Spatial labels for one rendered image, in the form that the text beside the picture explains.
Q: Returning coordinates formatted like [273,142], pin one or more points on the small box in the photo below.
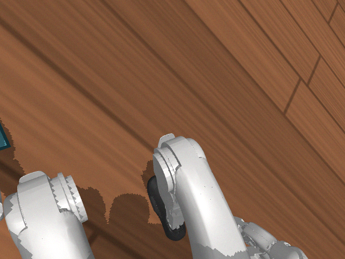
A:
[4,143]

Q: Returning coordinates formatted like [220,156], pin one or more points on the right robot arm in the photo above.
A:
[283,250]

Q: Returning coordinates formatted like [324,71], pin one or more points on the right robot hand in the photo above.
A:
[260,240]

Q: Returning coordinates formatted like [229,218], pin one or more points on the right robot foot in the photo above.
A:
[159,209]

